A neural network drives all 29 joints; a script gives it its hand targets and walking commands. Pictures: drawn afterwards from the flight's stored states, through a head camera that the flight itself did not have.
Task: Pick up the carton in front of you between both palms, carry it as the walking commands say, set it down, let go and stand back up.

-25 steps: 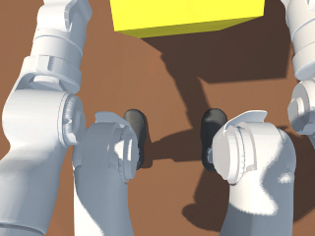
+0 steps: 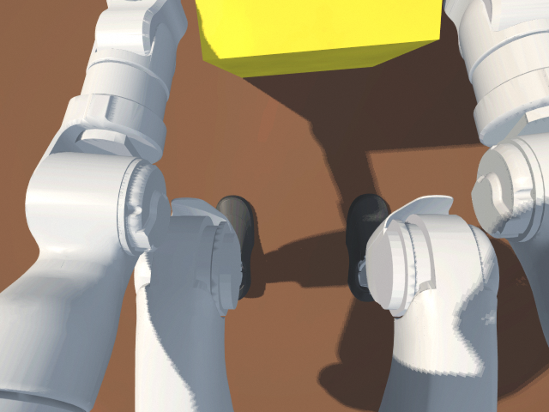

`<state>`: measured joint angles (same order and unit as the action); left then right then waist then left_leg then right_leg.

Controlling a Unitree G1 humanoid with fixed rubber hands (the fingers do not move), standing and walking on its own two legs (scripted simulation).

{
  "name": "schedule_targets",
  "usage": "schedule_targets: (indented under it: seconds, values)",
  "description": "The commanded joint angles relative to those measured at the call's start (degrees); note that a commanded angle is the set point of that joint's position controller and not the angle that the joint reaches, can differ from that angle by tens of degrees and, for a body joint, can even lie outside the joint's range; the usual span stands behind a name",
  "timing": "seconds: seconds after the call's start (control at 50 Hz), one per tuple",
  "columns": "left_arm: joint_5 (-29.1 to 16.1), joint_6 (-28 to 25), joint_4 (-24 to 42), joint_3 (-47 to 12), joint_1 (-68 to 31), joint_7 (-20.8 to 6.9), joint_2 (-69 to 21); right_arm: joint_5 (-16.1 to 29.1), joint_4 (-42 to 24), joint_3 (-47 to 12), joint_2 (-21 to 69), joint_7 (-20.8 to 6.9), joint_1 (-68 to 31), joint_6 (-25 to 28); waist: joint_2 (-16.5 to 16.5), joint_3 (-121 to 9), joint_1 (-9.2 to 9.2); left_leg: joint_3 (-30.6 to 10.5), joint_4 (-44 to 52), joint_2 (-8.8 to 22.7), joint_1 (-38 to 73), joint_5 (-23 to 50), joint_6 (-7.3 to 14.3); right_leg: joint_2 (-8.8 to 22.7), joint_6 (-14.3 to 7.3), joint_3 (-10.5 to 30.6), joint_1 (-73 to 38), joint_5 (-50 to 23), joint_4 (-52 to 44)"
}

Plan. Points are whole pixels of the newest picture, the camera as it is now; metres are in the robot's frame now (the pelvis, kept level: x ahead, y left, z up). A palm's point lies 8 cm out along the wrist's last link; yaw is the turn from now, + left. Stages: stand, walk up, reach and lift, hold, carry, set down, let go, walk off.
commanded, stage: reach and lift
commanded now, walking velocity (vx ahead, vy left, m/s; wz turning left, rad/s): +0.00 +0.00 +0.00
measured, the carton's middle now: out of the picture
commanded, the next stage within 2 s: none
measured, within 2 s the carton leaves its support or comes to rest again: leaves its support in 0.26 s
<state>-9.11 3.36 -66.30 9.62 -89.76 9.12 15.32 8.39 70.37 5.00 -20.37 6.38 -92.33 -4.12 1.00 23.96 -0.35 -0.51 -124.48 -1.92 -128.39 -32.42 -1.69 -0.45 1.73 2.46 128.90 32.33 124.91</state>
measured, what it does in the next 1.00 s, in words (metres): rises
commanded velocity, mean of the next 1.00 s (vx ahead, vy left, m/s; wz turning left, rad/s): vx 0.00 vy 0.00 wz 0.00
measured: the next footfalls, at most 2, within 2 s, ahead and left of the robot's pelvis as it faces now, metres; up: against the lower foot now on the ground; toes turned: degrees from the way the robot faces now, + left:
none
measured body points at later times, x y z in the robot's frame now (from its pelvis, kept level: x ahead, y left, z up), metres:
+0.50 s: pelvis +0.01 +0.00 +0.02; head +0.32 -0.02 +0.35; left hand +0.56 +0.13 -0.06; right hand +0.55 -0.17 -0.06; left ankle +0.12 +0.13 -0.34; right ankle +0.11 -0.13 -0.34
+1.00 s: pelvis +0.01 +0.00 +0.14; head +0.27 -0.01 +0.52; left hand +0.52 +0.13 +0.09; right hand +0.50 -0.17 +0.08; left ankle +0.12 +0.13 -0.34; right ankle +0.11 -0.13 -0.34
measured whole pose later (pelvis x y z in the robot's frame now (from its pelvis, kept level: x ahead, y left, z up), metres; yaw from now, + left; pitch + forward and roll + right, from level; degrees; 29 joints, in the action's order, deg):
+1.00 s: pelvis +0.01 +0.00 +0.14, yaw -2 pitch +43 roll +0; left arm 12.9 23.2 -33.6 28.9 -57.1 2.7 -3.0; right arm -14.3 35.1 26.5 0.6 0.6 -57.5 -24.4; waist 0.9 -10.5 0.1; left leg -2.4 -95.9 -3.1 -110.7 -28.5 -1.9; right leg -2.3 2.4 3.3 111.3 27.3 95.4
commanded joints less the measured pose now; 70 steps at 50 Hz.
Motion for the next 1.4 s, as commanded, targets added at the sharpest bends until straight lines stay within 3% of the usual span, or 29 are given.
schedule_targets:
  seconds: [0.0,0.02,0.04,0.12,0.22,0.24,0.28,0.3,0.32,0.36,0.38,0.4,0.42,0.5,0.52,0.58,0.6,0.74,0.76,0.78,0.8,0.88,1.08,1.1,1.12,1.14,1.16,1.32,1.38]
  values:
    - [1.33,2.96,9.81,-10.37,-29.73,-13.84,-45.11,-2.14,-10.46,-5.15,43.8,-13.24,-26.37,-1.78,-0.94,-62.07,2.86,3.91,8.17,-5.32,30.96,13.35,-0.19,-4.96,-1.0,-5.61,-27.39,-13.01,-7.45]
    - [3.74,4.14,10.84,-8.42,-28.91,-15.1,-46.49,-2.79,-11.35,-5.95,45.73,-15.0,-24.48,-2.63,2.5,-60.91,1.59,4.96,7.0,-4.87,30.14,13.34,-0.68,-5.47,-2.17,-4.69,-24.87,-12.85,-7.36]
    - [3.31,4.33,12.92,-8.02,-28.1,-16.19,-46.07,-2.44,-12.38,-6.52,49.28,-15.99,-25.15,-3.92,-2.96,-61.57,-2.13,6.02,6.44,-5.92,27.82,12.69,0.31,-5.05,-1.1,-5.11,-26.5,-11.72,-7.11]
    - [0.81,8.33,13.32,-10.49,-28.89,-18.86,-55.0,-3.16,-18.07,-7.46,53.81,-18.6,-26.79,-6.25,-0.6,-63.4,4.87,4.03,6.49,-5.33,26.35,12.58,1.13,-4.87,-2.57,-6.51,-28.5,-13.58,-6.53]
    - [-0.45,9.1,20.74,-14.58,-29.78,-19.63,-59.4,3.67,-27.97,-14.66,61.76,-19.03,-33.86,-7.31,-2.14,-82.75,-3.42,6.87,5.32,-5.41,33.97,22.05,1.33,-5.87,-1.79,-5.79,-37.65,-20.87,-6.29]
    - [-2.69,8.96,24.11,-15.41,-29.46,-19.41,-60.62,3.16,-29.0,-15.25,62.78,-18.48,-30.13,-8.26,-3.53,-90.63,2.25,7.44,4.27,-5.38,35.53,24.47,0.67,-5.87,-1.84,-6.36,-45.83,-26.21,-6.92]
    - [-2.36,10.82,25.91,-17.37,-28.11,-19.78,-63.1,3.36,-35.74,-16.8,63.57,-17.83,-31.22,-9.16,-1.03,-102.91,-0.93,6.67,6.2,-5.93,43.96,30.82,0.66,-6.05,-0.96,-7.71,-47.37,-31.23,-6.99]
    - [-4.53,11.56,27.52,-17.31,-28.82,-19.93,-65.12,3.42,-37.63,-16.92,65.92,-17.42,-30.21,-9.95,-3.63,-105.98,2.56,5.87,6.89,-5.99,40.92,30.98,0.38,-5.97,-0.41,-8.11,-49.94,-33.56,-7.75]
    - [-1.32,12.28,27.54,-16.91,-27.64,-19.67,-66.92,1.72,-36.08,-16.69,69.01,-17.26,-28.01,-10.76,-5.22,-106.41,-0.15,6.59,8.16,-6.36,39.44,30.01,0.17,-6.65,-0.45,-7.64,-50.71,-32.64,-7.87]
    - [-0.88,13.9,32.21,-20.72,-26.88,-18.99,-70.18,1.1,-36.66,-17.16,70.83,-17.06,-23.84,-12.08,-1.47,-114.13,3.64,6.68,8.16,-6.85,43.57,34.53,-1.14,-7.13,-0.15,-8.35,-49.64,-36.01,-9.07]
    - [-0.85,13.94,36.37,-18.87,-25.13,-19.0,-71.26,1.75,-40.48,-18.1,73.23,-16.76,-23.22,-12.76,-2.27,-115.55,0.0,7.17,9.6,-7.33,42.27,32.83,-0.71,-8.14,-0.07,-7.36,-51.2,-34.94,-10.54]
    - [1.15,14.33,34.47,-18.32,-26.52,-19.19,-67.47,-1.67,-35.7,-16.25,74.72,-16.53,-17.64,-14.73,-4.66,-107.31,3.29,6.62,11.44,-7.52,34.92,27.99,-0.39,-8.49,0.04,-6.75,-48.65,-33.08,-12.97]
    - [2.95,15.02,28.93,-16.91,-23.9,-19.25,-69.65,-2.92,-33.75,-13.75,74.77,-17.04,-17.09,-14.78,-2.64,-99.11,-0.46,6.82,14.02,-7.42,33.63,22.97,-0.2,-8.03,0.23,-6.4,-44.59,-27.52,-14.7]
    - [10.57,16.84,19.27,-7.37,-16.19,-19.43,-71.01,-10.52,-23.77,-4.79,72.99,-18.18,-13.42,-16.15,-2.61,-80.49,1.13,5.44,21.89,-7.49,29.7,6.69,0.34,-8.17,-1.09,-7.67,-30.07,-6.73,-21.79]
    - [13.15,17.47,18.26,-5.48,-13.04,-19.34,-69.31,-10.18,-26.6,-4.88,73.2,-18.41,-15.13,-15.73,-3.5,-78.23,-2.98,5.79,21.63,-7.49,29.49,7.7,0.9,-7.54,-0.39,-7.83,-28.58,-7.0,-21.35]
    - [13.5,17.96,18.06,-4.31,-14.12,-20.1,-67.55,-14.66,-21.25,0.36,72.81,-18.68,-8.87,-16.87,-4.51,-78.23,2.14,6.06,25.4,-7.96,27.91,3.77,0.65,-8.49,-0.76,-8.33,-32.75,-5.58,-26.43]
    - [16.5,18.08,17.64,-0.57,-11.85,-20.29,-68.0,-16.86,-20.15,1.37,73.7,-18.57,-9.59,-17.7,-4.86,-76.57,-1.11,6.13,26.25,-7.95,27.89,3.68,1.17,-8.23,-0.68,-7.01,-32.5,-3.77,-27.81]
    - [15.17,18.6,20.15,-5.91,-10.28,-21.04,-73.54,-15.29,-27.83,-1.48,75.57,-19.31,-10.39,-16.23,-0.08,-88.02,1.62,4.89,32.13,-7.83,39.15,9.3,-0.1,-8.64,-1.0,-7.98,-41.31,-11.24,-31.49]
    - [13.48,18.5,23.37,-8.95,-11.25,-20.89,-77.26,-12.91,-32.15,-4.83,76.87,-19.46,-11.63,-16.03,1.7,-93.45,-1.81,5.69,31.49,-8.27,44.02,13.09,0.07,-8.78,-1.32,-7.1,-40.91,-13.19,-31.93]
    - [13.11,18.28,23.11,-7.52,-10.36,-20.87,-74.37,-14.77,-27.28,-3.59,76.68,-19.55,-8.09,-17.91,-3.27,-91.08,2.12,5.05,33.48,-7.55,42.27,13.62,-0.29,-8.82,-0.89,-7.61,-42.77,-13.45,-33.86]
    - [13.69,19.16,22.26,-7.48,-9.36,-21.37,-77.35,-15.33,-28.52,-3.64,76.59,-19.54,-7.13,-17.51,0.57,-90.67,2.99,5.02,33.22,-7.65,41.96,10.61,-0.22,-8.42,-1.32,-7.66,-43.59,-11.37,-34.32]
    - [12.94,20.42,24.99,-10.07,-7.0,-21.61,-77.55,-12.28,-32.9,-8.18,80.81,-20.65,-9.33,-18.89,-1.44,-95.23,-0.76,5.63,36.84,-7.77,48.22,13.95,-0.24,-8.96,-0.75,-7.21,-48.84,-14.24,-36.53]
    - [9.6,19.57,29.22,-17.44,1.46,-21.76,-79.33,-9.22,-36.94,-15.66,82.63,-19.66,2.03,-18.81,-2.95,-91.3,0.79,3.72,43.52,-7.64,55.12,17.22,-0.37,-8.96,-0.15,-4.98,-61.32,-17.87,-44.8]
    - [11.7,19.8,27.84,-16.77,5.51,-21.6,-80.33,-9.65,-36.34,-13.93,83.11,-19.64,3.69,-18.85,-0.23,-89.02,-2.51,4.25,46.3,-8.22,56.22,17.01,-0.28,-8.92,0.04,-4.9,-61.07,-18.13,-46.43]
    - [11.03,19.96,28.87,-16.4,7.9,-21.57,-80.8,-12.28,-34.37,-13.12,82.44,-19.8,8.69,-19.62,-3.18,-85.92,2.92,2.39,47.89,-8.15,58.92,17.1,-0.07,-9.07,0.08,-5.85,-61.04,-17.28,-47.97]
    - [11.97,20.04,27.52,-16.42,7.17,-21.77,-80.65,-11.87,-34.62,-13.1,84.0,-19.56,7.32,-18.93,-2.71,-85.65,-0.43,3.42,47.79,-8.21,58.34,15.31,0.1,-9.28,0.13,-4.98,-61.82,-15.94,-48.81]
    - [11.99,20.33,26.77,-16.43,7.04,-21.8,-81.64,-12.98,-32.96,-11.72,82.61,-19.58,10.98,-19.04,-1.36,-84.09,2.01,3.0,48.84,-8.29,58.92,15.68,-0.42,-9.26,-0.79,-5.18,-61.83,-16.72,-49.59]
    - [13.23,19.51,27.75,-15.63,18.23,-22.61,-82.79,-15.01,-35.58,-12.21,84.15,-18.58,18.56,-19.18,-4.15,-76.25,0.99,0.21,58.28,-7.79,65.82,16.94,0.5,-8.23,-0.47,-1.79,-75.77,-19.0,-59.24]
    - [14.91,19.31,25.02,-14.77,20.49,-21.53,-82.4,-14.8,-32.62,-10.15,83.48,-19.27,19.66,-17.94,1.64,-71.15,-1.08,-0.42,63.41,-7.32,70.99,14.09,0.65,-8.07,-1.55,-1.13,-75.63,-14.76,-62.24]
